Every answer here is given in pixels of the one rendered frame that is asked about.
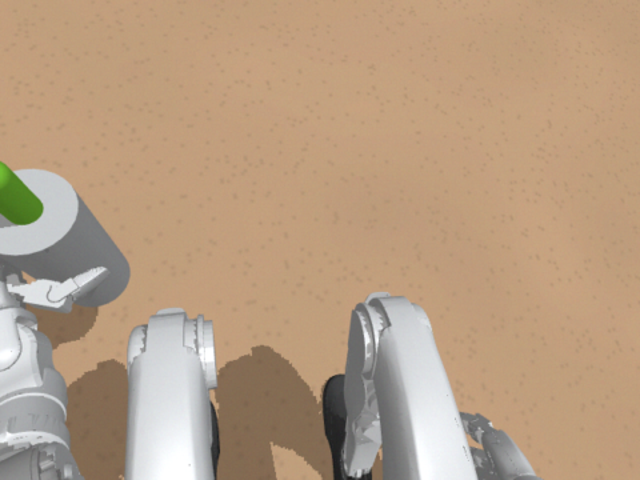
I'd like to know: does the left robot hand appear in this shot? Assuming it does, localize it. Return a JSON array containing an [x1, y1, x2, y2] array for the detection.
[[0, 257, 110, 314]]

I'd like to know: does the left robot arm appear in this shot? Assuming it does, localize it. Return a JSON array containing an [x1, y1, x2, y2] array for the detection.
[[0, 306, 85, 480]]

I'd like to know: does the right robot hand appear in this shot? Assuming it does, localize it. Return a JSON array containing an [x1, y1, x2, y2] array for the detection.
[[459, 412, 536, 480]]

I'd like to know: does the bottle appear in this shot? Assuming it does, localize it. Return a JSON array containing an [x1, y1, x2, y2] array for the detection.
[[0, 161, 130, 307]]

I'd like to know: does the right robot foot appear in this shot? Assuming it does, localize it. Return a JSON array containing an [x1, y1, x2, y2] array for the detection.
[[323, 374, 372, 480]]

